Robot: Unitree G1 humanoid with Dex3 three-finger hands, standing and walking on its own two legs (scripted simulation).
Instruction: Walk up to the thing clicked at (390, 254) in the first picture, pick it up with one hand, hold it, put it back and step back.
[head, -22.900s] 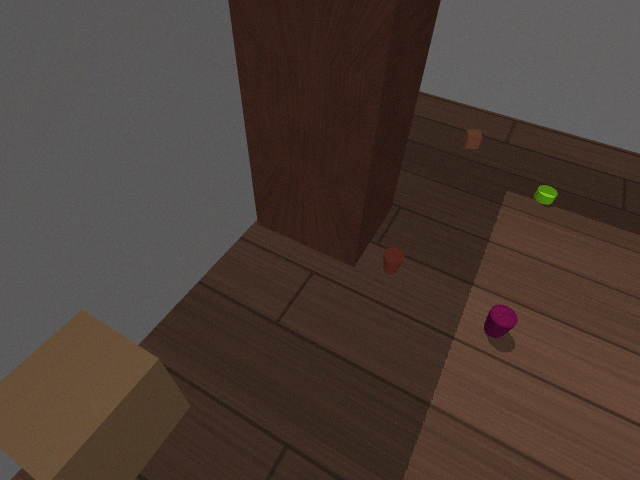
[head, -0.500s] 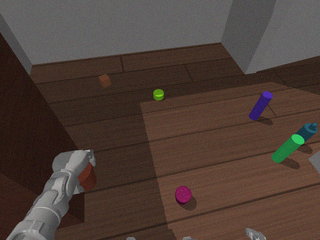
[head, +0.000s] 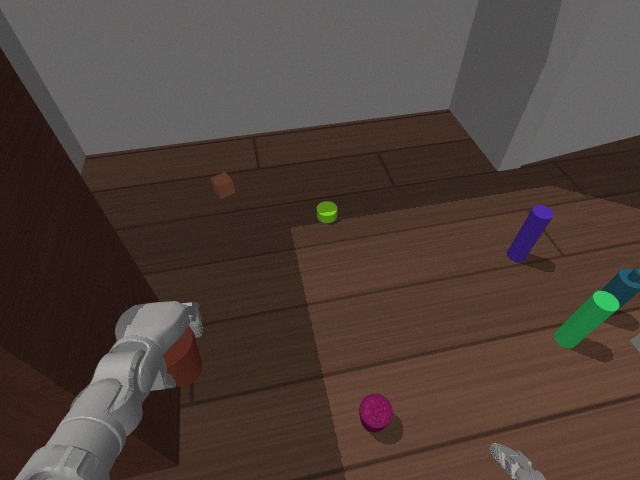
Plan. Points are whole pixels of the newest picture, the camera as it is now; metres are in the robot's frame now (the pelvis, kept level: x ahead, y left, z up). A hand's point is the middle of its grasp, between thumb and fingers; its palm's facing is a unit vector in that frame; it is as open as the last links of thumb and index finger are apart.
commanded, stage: hold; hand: left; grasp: from above
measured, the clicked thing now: (175, 357) +0.32 +0.23 -0.09
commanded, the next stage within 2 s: crouch in 1.36 s
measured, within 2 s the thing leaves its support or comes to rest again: neither
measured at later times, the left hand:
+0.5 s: hand (164, 360) +0.29 +0.22 -0.03, palm faces -0.44 -0.06 -0.89, open 9.7 cm
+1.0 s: hand (165, 361) +0.28 +0.21 -0.02, palm faces -0.44 -0.07 -0.89, open 9.7 cm
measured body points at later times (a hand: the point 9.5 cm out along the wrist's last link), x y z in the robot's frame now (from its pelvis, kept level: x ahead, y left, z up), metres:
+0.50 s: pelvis -0.01 +0.00 +0.01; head +0.01 -0.02 +0.46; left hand +0.31 +0.22 +0.02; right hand +0.13 -0.26 -0.11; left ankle +0.01 +0.11 -0.72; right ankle +0.00 -0.13 -0.72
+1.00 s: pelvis -0.01 -0.01 +0.01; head +0.01 -0.03 +0.46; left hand +0.30 +0.21 +0.03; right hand +0.15 -0.26 -0.10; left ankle +0.01 +0.11 -0.72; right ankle +0.00 -0.13 -0.72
